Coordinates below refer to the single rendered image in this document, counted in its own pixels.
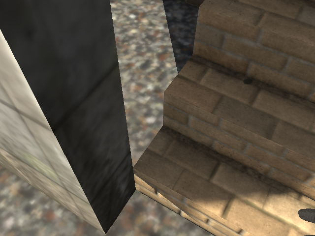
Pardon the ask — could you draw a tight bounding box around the robot right hand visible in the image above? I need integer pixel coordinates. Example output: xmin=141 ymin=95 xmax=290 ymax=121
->
xmin=298 ymin=208 xmax=315 ymax=236

